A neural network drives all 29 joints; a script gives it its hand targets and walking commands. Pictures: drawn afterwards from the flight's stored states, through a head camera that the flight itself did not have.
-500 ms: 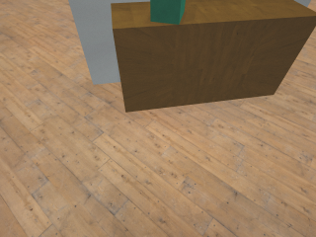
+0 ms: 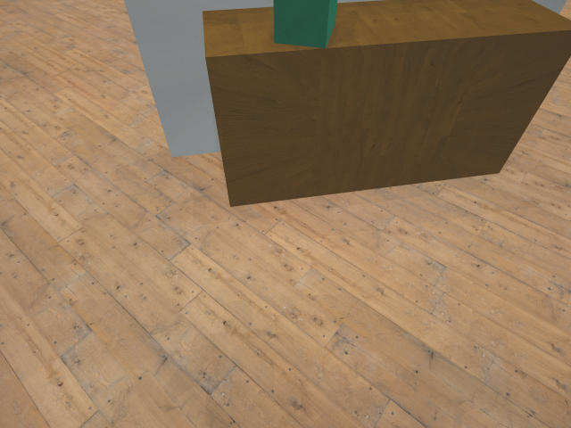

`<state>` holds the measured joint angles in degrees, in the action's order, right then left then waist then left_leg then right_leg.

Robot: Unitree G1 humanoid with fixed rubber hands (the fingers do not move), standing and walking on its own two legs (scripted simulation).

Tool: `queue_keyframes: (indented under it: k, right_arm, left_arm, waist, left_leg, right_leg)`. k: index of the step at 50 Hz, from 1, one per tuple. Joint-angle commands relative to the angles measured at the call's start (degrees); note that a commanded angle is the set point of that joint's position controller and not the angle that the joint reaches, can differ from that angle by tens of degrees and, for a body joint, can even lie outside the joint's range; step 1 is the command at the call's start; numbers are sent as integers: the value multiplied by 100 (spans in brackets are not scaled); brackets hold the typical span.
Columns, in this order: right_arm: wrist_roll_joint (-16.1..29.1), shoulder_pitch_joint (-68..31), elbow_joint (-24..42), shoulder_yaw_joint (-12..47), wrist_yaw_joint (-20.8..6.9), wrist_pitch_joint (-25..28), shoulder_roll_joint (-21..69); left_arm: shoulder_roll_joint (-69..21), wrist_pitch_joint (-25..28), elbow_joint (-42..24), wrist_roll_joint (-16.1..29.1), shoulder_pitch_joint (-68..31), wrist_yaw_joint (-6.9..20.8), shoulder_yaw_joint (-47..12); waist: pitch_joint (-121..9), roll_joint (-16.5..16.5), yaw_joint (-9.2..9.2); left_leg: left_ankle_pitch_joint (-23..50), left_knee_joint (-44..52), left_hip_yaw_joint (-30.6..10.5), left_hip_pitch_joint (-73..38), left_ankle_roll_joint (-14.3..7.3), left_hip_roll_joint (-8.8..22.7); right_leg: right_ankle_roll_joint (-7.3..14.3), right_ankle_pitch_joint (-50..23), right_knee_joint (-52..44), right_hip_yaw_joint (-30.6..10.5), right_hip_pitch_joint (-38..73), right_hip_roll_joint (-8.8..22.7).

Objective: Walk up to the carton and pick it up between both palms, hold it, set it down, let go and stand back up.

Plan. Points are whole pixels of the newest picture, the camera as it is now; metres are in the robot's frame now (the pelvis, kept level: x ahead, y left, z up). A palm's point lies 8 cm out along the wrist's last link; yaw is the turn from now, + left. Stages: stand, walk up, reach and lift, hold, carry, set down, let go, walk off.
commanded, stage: stand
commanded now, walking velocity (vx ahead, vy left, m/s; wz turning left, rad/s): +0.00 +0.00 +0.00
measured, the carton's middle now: (307, 7) +1.45 -0.09 +0.04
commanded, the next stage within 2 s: none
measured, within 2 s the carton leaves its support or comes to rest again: neither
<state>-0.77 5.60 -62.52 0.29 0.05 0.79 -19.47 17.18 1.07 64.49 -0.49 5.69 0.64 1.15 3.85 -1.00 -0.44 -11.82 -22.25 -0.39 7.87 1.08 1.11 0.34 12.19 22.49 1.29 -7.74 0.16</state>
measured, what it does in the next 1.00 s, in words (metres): stands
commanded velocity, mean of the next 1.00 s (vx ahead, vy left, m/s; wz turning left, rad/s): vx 0.00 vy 0.00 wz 0.00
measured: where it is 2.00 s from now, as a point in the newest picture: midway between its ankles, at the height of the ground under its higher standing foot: outside the picture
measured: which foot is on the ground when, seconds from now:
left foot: down 0.00-1.00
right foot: down 0.00-1.00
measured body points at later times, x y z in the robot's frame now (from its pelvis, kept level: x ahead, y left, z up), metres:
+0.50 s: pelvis +0.00 -0.01 +0.00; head +0.02 -0.01 +0.45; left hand +0.09 +0.28 -0.13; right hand +0.09 -0.29 -0.14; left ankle +0.00 +0.13 -0.74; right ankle +0.00 -0.11 -0.74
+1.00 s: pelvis +0.01 -0.01 +0.00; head +0.02 -0.02 +0.45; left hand +0.08 +0.28 -0.13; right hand +0.10 -0.30 -0.14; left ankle +0.00 +0.13 -0.74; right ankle +0.00 -0.11 -0.74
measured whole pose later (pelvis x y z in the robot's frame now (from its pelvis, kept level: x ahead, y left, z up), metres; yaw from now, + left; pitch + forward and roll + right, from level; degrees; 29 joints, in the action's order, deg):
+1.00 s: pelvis +0.01 -0.01 +0.00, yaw +0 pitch -2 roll +0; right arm -0.6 6.0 -62.4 0.3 0.2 0.5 -19.3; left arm 17.5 0.9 65.0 -0.2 6.1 0.2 1.6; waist 3.9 -1.1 0.1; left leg -10.9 -19.2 -1.2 6.0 2.2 2.1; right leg 1.4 11.4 19.4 2.1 -5.6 -0.9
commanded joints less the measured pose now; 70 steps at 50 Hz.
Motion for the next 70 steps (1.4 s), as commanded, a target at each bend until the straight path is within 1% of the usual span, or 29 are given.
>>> queue_keyframes:
  k: [1, 2, 3, 4, 11, 18, 19, 21, 22, 26, 28, 30, 31, 32, 33, 35, 38, 42, 46, 51, 57, 59, 60, 61, 62, 64, 66, 69, 70]
  right_arm:
    - [56, -262, 437, -174, 20, 111, -881]
    - [-19, -238, 347, -196, 49, 133, -1129]
    - [2, -302, 477, -207, 48, 139, -1000]
    - [-6, -239, 476, -278, 51, 154, -1347]
    - [-33, -246, 405, -241, 45, 133, -1211]
    - [-16, -191, 417, -251, 78, 108, -1089]
    - [47, -199, 466, -238, 73, 151, -1058]
    - [5, -130, 438, -215, 67, 112, -1126]
    - [6, -72, 231, -278, 104, 120, -1326]
    - [35, -268, 317, -184, 53, 98, -981]
    - [-23, -271, 312, -215, 84, 92, -1109]
    - [-13, -253, 273, -236, 106, 89, -1259]
    - [56, -285, 344, -168, 78, 100, -1057]
    - [-7, -297, 315, -267, 90, 121, -1217]
    - [13, -362, 374, -234, 78, 98, -1152]
    - [-11, -328, 258, -289, 87, 146, -1398]
    - [12, -85, 370, -233, 59, 81, -1079]
    - [-8, -137, 374, -236, 77, 143, -1179]
    - [33, -246, 420, -265, 53, 109, -1117]
    - [35, -84, 324, -235, 137, 78, -1207]
    - [-18, -39, 295, -247, 113, 117, -1231]
    - [-4, -40, 312, -209, 53, 108, -1137]
    - [-15, 166, 284, -194, 83, 94, -1084]
    - [54, -89, 281, -208, 88, 80, -1082]
    - [37, -103, 351, -172, 47, 55, -826]
    - [54, -202, 366, -212, 83, 91, -1180]
    - [3, -118, 421, -257, 116, 100, -1118]
    - [39, -75, 275, -216, 64, 39, -1109]
    - [-15, 3, 200, -245, 73, 26, -1194]
  left_arm:
    - [1434, 114, -437, 12, -317, -158, 237]
    - [1225, 122, -419, -14, -413, -62, 247]
    - [1255, 59, -389, -19, -300, -119, 246]
    - [1107, 78, -390, 42, -223, -90, 150]
    - [1339, 95, -404, 55, -361, -44, 252]
    - [1253, 139, -378, -19, -416, -116, 214]
    - [1376, 144, -414, 31, -284, -115, 289]
    - [1261, 109, -427, -31, -251, -101, 276]
    - [1087, 105, -345, 94, -66, -92, 173]
    - [1486, 99, -357, 24, -397, -154, 291]
    - [1297, 65, -301, -25, -246, -135, 296]
    - [1282, 69, -382, 9, -353, -111, 259]
    - [1352, 104, -447, 15, -419, -99, 232]
    - [1056, 114, -403, 71, -146, -69, 177]
    - [1409, 95, -291, -9, -187, -109, 298]
    - [1391, 89, -315, -10, -367, -112, 314]
    - [1583, 100, -313, 9, -221, -114, 334]
    - [1245, 155, -420, 30, -268, -97, 224]
    - [1503, 139, -384, -20, -343, -122, 300]
    - [1134, 132, -372, -2, -191, -114, 220]
    - [1205, 123, -355, 13, 58, -132, 206]
    - [1396, 107, -326, 41, -24, -177, 263]
    - [1505, 132, -335, 69, -76, -106, 256]
    - [1336, 130, -434, 36, -98, -109, 206]
    - [1428, 148, -423, 44, -206, -138, 237]
    - [1387, 119, -353, 58, -103, -106, 314]
    - [1419, 159, -391, 0, -112, -158, 324]
    - [1455, 118, -338, -8, -125, -116, 258]
    - [1455, 105, -309, 27, -141, -142, 264]
  waist:
    - [-578, 52, 103]
    - [-510, 31, -41]
    - [-474, 132, 94]
    - [-426, -122, 45]
    - [-324, 204, -67]
    - [-646, 69, 75]
    - [-755, 436, 106]
    - [-665, 175, 22]
    - [-667, -371, -34]
    - [-571, 398, 21]
    - [-556, -184, -54]
    - [-398, 259, -103]
    - [-535, 480, 47]
    - [-485, 27, -132]
    - [-596, 298, 51]
    - [-285, -473, 80]
    - [-532, 444, 138]
    - [-526, -122, 104]
    - [-695, 181, 132]
    - [-745, -107, 33]
    - [-434, 380, 65]
    - [-578, -200, 70]
    - [-608, 145, 145]
    - [-533, -27, -63]
    - [-325, -13, 115]
    - [-553, 515, -48]
    - [-612, -131, 8]
    - [-518, -218, 74]
    - [-56, 256, 16]
  left_leg:
    - [919, 349, -513, -199, -258, 654]
    - [1016, 425, -400, -40, -253, 578]
    - [1144, 278, -459, -110, -328, 653]
    - [967, 349, -362, -194, -254, 595]
    - [540, 529, -496, 105, -317, 611]
    - [1208, 461, -428, -308, -243, 651]
    - [1413, 422, -501, -280, -232, 693]
    - [1162, 431, -411, -208, -198, 566]
    - [778, 452, -394, -65, -250, 539]
    - [1097, 601, -486, -216, -223, 639]
    - [988, 522, -370, -200, -232, 588]
    - [1058, 635, -441, -69, -184, 652]
    - [960, 638, -428, -340, -193, 688]
    - [875, 479, -390, -333, -197, 636]
    - [991, 617, -445, -400, -182, 615]
    - [730, 515, -429, -114, -210, 608]
    - [665, 595, -411, -274, -173, 640]
    - [1072, 495, -395, -259, -163, 586]
    - [1197, 428, -409, -323, -243, 677]
    - [960, 535, -448, -371, -266, 674]
    - [1379, 489, -450, -361, -226, 698]
    - [941, 512, -403, -318, -260, 682]
    - [1128, 606, -502, -364, -200, 610]
    - [1141, 475, -435, -231, -224, 670]
    - [1126, 571, -426, -196, -222, 679]
    - [1157, 523, -540, -197, -225, 653]
    - [989, 456, -419, -254, -266, 646]
    - [782, 500, -402, -176, -179, 675]
    - [682, 512, -445, -70, -245, 648]
  right_leg:
    - [216, -997, -436, -647, -41, 718]
    - [181, -1013, -389, -535, 208, 698]
    - [171, -1246, -460, -612, 135, 705]
    - [201, -1248, -454, -631, -64, 773]
    - [147, -566, -588, -558, 75, 708]
    - [164, -1098, -563, -517, 259, 718]
    - [99, -1347, -537, -495, 340, 696]
    - [144, -1133, -543, -554, 349, 677]
    - [123, -1197, -692, -725, 473, 839]
    - [143, -1276, -546, -604, 170, 703]
    - [175, -1048, -569, -637, 306, 723]
    - [189, -859, -511, -524, 224, 737]
    - [90, -839, -566, -496, 61, 661]
    - [195, -748, -671, -603, 8, 752]
    - [145, -869, -700, -508, 117, 626]
    - [186, -883, -745, -660, 103, 729]
    - [127, -629, -802, -518, 213, 644]
    - [163, -1169, -640, -621, 196, 716]
    - [173, -1634, -655, -615, 365, 802]
    - [226, -1365, -679, -596, 425, 813]
    - [182, -1667, -628, -420, 112, 753]
    - [191, -1219, -703, -647, 320, 796]
    - [141, -1155, -648, -478, 223, 745]
    - [156, -1393, -725, -573, 403, 778]
    - [153, -1384, -704, -571, 265, 757]
    - [97, -1373, -749, -419, 382, 736]
    - [174, -1314, -796, -604, 429, 823]
    - [150, -1097, -732, -578, 310, 743]
    - [120, -968, -904, -588, -40, 795]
